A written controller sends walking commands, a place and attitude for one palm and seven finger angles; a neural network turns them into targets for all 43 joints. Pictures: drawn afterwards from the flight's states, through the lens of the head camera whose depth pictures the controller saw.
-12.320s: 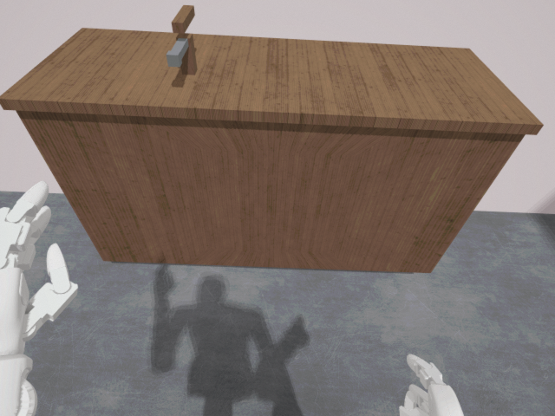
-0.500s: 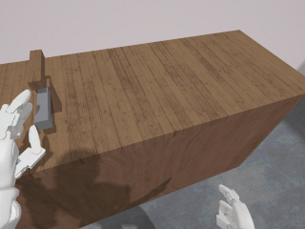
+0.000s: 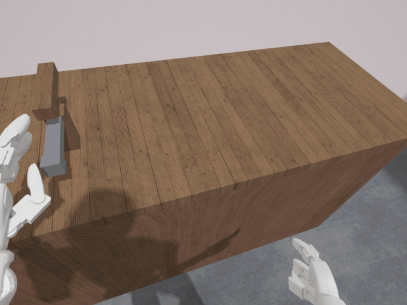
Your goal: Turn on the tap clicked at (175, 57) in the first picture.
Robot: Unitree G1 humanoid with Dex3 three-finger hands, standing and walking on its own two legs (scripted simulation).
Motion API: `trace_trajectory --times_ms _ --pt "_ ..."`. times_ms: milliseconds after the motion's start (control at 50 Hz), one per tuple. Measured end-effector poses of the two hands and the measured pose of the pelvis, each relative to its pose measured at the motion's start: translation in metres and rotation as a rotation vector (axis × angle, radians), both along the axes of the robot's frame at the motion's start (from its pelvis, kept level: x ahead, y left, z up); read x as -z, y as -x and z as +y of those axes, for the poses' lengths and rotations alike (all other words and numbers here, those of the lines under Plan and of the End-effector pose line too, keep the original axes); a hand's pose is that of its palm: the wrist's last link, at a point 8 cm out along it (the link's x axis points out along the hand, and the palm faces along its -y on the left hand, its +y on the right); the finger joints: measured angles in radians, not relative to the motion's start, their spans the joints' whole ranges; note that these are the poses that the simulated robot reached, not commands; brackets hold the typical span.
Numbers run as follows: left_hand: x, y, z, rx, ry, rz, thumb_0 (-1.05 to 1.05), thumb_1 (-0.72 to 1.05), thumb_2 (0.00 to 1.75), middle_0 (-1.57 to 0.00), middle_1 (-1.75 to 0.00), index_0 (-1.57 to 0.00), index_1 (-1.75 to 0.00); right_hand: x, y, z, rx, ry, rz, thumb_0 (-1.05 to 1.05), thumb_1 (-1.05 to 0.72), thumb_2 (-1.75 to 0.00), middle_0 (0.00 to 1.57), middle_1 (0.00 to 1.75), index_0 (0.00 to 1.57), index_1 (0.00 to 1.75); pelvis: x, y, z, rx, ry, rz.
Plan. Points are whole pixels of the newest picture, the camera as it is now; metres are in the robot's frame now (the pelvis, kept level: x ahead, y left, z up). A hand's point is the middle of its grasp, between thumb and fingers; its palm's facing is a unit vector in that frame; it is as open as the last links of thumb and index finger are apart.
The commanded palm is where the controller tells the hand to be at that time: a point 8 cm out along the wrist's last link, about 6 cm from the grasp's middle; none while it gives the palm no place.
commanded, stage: look again from close up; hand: left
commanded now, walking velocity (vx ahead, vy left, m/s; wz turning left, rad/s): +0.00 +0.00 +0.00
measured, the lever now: (53, 164) +0.29 +0.28 +0.13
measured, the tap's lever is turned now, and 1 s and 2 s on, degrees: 0 0 0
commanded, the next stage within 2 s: come to a stop and stand still in 0.36 s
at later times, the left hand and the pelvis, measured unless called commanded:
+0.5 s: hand (46, 212) +0.20 +0.24 +0.16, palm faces +0.39 -0.85 -0.36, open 7.5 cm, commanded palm +0.14 +0.27 +0.17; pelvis -0.01 -0.01 +0.00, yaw +0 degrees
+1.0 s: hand (21, 210) +0.20 +0.27 +0.16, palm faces +0.45 -0.84 -0.29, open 7.5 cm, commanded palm +0.14 +0.29 +0.17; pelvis -0.02 +0.00 +0.00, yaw +1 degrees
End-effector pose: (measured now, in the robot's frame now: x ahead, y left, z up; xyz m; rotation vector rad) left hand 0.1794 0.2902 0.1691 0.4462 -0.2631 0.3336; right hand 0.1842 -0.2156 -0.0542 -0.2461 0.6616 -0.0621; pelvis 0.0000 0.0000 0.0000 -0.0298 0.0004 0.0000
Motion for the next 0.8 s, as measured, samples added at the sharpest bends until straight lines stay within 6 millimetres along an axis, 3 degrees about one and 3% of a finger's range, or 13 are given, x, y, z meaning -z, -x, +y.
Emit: trace_trajectory --times_ms 160,500,540,600,740,800 --pt "-0.001 0.013 -0.006 -0.035 0.033 -0.017 0.02 0.89 0.9 -0.21 -0.3 -0.21 -0.3 0.005 0.012 -0.007 -0.003 0.008 0.027 0.01 -0.9 -0.9 0.21 0.3 0.21 0.3 -0.001 0.006 -0.006 -0.008 0.0 -0.012" --pt "0.001 0.019 -0.01 -0.026 0.029 0.009 0.02 0.89 0.9 -0.21 -0.3 -0.21 -0.3 0.009 0.033 -0.017 0.036 0.006 0.049 0.01 -0.9 -0.9 0.21 0.3 0.21 0.3 -0.002 0.013 -0.009 -0.008 -0.001 -0.02" --pt "-0.015 0.012 0.003 -0.026 -0.103 -0.036 0.02 0.88 0.9 -0.21 -0.3 -0.21 -0.3 0.01 0.035 -0.015 -0.005 0.032 0.058 0.01 -0.9 -0.9 0.2 0.3 0.2 0.3 -0.001 0.017 -0.011 -0.02 0.002 -0.008" --pt "-0.028 0.003 0.025 -0.063 -0.105 -0.123 0.02 0.88 0.9 -0.21 -0.3 -0.21 -0.3 0.011 0.037 -0.012 -0.031 0.021 0.061 0.01 -0.9 -0.9 0.2 0.3 0.2 0.3 0.0 0.022 -0.011 -0.01 0.0 -0.001" --pt "0.001 0.016 -0.008 0.058 -0.002 -0.02 0.02 0.89 0.9 -0.2 -0.3 -0.2 -0.3 0.008 0.043 -0.007 0.023 -0.015 0.004 0.01 -0.9 -0.9 0.21 0.3 0.21 0.3 0.001 0.019 0.002 0.007 -0.007 -0.004" --pt "0.011 0.023 -0.006 0.062 0.007 0.015 0.02 0.89 0.9 -0.21 -0.3 -0.21 -0.3 0.008 0.044 -0.004 0.028 0.002 0.016 0.01 -0.9 -0.9 0.21 0.3 0.21 0.3 0.002 0.018 0.003 -0.003 -0.007 -0.009"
